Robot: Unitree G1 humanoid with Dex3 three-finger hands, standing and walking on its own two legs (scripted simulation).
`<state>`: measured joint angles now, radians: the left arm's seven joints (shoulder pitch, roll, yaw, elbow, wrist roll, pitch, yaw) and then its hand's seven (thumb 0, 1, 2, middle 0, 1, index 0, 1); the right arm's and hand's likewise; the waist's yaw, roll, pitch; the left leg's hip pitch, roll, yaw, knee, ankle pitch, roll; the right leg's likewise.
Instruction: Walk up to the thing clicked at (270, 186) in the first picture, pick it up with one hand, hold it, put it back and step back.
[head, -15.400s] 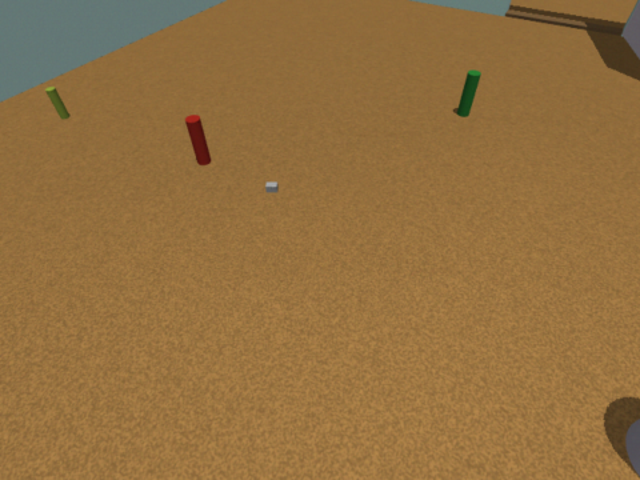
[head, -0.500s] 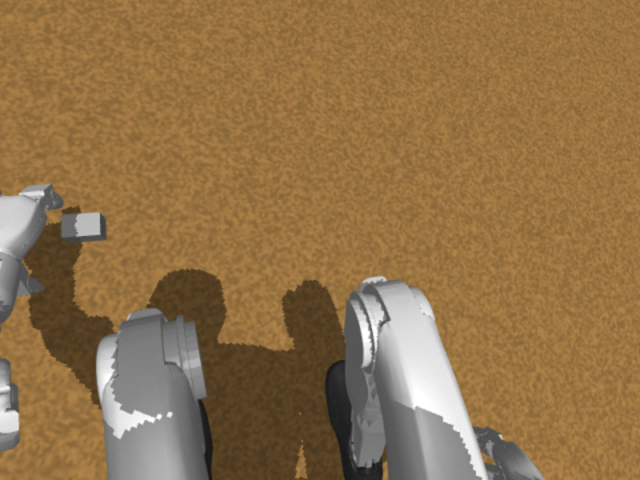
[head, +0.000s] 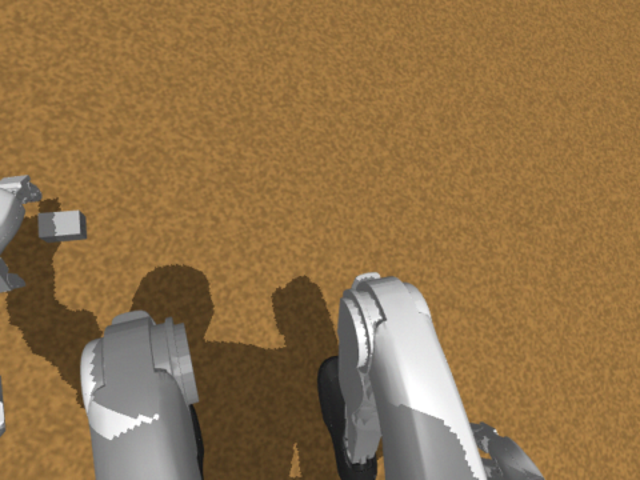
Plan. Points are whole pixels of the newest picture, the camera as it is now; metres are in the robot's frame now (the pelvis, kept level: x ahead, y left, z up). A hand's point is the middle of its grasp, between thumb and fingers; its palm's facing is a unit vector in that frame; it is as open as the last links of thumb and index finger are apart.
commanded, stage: rise first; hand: left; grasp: from above
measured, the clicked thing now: (63, 226) +0.47 +0.30 -0.29
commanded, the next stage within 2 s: approach in 1.14 s
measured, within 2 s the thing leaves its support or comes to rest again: neither
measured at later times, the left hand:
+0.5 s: hand out of the picture +0.43 +0.34 -0.18, palm faces -0.45 -0.08 -0.89, open 12.1 cm
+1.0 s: hand out of the picture +0.43 +0.34 -0.17, palm faces -0.46 -0.08 -0.89, open 12.1 cm
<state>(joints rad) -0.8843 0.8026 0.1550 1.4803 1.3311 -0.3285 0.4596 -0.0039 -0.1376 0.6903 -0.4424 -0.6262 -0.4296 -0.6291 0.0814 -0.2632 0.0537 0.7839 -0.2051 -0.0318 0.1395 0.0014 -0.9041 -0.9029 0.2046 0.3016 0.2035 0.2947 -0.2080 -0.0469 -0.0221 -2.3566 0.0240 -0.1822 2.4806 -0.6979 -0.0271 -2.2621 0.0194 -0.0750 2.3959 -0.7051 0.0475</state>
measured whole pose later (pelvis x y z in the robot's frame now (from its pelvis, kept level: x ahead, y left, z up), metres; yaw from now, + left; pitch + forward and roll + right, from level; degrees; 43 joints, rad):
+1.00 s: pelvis +0.00 +0.00 +0.00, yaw -1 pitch +31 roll -10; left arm -0.93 0.86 0.13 1.50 1.33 -0.33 0.42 0.00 -0.18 0.73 -0.41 -0.67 -0.40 -0.68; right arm 0.11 -0.27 0.10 0.76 -0.20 -0.03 0.14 0.00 -0.90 -0.90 0.21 0.30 0.20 0.29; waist -0.23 -0.05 -0.02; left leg -2.36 0.02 -0.19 2.47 -0.68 -0.02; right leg -2.25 0.02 -0.08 2.37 -0.69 0.06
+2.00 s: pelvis -0.01 +0.00 +0.00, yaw +0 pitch +31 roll -8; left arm -1.00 0.84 0.10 1.56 1.23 -0.21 0.35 0.00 -0.08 0.62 -0.50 -0.61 -0.49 -0.60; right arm 0.16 -0.29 0.14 0.74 -0.17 -0.06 0.12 0.00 -0.90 -0.90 0.21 0.30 0.20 0.30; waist -0.29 -0.02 0.03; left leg -2.35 0.03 -0.17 2.46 -0.66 -0.02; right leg -2.27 0.03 -0.07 2.38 -0.66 0.05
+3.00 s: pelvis +0.00 +0.01 -0.01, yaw -5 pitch +29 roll -12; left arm -0.99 0.96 0.13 1.70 1.32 -0.30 0.58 0.00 -0.13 0.66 -0.43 -0.60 -0.42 -0.61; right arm 0.08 -0.31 0.25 0.69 -0.28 -0.16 0.21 0.00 -0.90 -0.90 0.20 0.30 0.20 0.30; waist -0.35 -0.13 0.12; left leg -2.35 0.03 -0.26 2.57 -0.74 -0.03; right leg -2.24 0.06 -0.13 2.42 -0.70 0.07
